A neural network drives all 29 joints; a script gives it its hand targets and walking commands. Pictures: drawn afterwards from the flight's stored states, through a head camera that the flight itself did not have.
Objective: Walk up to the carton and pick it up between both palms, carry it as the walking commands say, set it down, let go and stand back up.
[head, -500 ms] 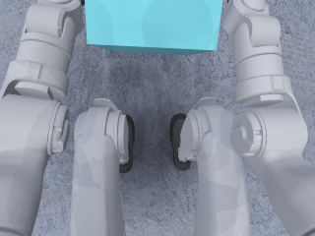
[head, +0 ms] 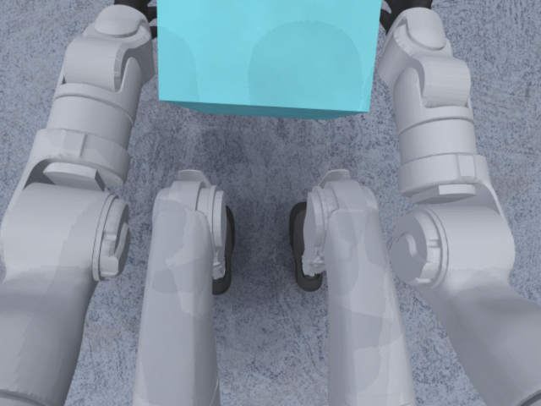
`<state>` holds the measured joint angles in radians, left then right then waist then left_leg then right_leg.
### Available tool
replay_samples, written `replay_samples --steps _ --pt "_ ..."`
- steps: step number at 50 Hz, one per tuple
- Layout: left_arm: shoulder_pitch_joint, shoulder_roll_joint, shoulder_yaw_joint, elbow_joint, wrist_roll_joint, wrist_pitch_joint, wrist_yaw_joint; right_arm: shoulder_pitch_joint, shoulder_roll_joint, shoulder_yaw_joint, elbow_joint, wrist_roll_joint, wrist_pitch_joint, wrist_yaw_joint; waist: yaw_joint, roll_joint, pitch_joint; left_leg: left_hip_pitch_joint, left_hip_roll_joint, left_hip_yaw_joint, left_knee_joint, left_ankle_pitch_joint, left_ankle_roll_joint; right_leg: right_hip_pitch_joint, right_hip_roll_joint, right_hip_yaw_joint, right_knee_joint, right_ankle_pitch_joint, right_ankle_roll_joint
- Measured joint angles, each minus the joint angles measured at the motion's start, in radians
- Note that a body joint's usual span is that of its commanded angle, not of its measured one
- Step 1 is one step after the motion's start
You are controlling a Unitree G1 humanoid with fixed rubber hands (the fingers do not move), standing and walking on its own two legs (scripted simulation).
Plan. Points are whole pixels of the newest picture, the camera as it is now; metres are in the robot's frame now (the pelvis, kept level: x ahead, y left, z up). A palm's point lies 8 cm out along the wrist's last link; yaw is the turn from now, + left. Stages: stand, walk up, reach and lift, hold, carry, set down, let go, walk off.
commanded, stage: reach and lift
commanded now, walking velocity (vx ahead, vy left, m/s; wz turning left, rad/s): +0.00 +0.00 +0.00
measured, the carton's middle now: (268, 33) +0.55 +0.00 -0.15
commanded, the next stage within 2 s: none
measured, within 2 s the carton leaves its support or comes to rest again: neither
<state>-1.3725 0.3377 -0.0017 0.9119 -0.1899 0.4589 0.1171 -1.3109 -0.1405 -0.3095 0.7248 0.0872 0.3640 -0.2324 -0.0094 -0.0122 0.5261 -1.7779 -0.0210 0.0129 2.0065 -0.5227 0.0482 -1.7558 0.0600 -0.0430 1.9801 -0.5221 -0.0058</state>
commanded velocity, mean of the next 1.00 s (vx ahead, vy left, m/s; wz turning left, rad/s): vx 0.00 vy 0.00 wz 0.00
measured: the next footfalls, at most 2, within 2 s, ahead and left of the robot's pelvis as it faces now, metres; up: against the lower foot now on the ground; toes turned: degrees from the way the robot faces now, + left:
none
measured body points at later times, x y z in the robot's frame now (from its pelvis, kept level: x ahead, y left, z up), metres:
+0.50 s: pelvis -0.01 +0.00 +0.05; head +0.28 +0.02 +0.39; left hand +0.52 +0.16 -0.03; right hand +0.53 -0.15 +0.00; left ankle +0.15 +0.10 -0.41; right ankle +0.16 -0.11 -0.41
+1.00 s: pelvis -0.01 +0.01 +0.11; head +0.24 +0.02 +0.47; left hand +0.50 +0.16 +0.04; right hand +0.50 -0.15 +0.07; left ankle +0.15 +0.10 -0.41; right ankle +0.16 -0.11 -0.41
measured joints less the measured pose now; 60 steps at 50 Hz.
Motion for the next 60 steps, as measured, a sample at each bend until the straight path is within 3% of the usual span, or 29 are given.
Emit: replay_samples --steps 60 --pt "0.210 -0.079 0.000 -0.054 0.051 0.038 0.007 0.209 0.051 0.000 -0.035 -0.035 0.038 0.027 0.000 0.000 -0.002 0.577 -0.002 0.000 -0.446 0.070 0.000 0.573 0.019 0.048 -0.454 0.084 0.014"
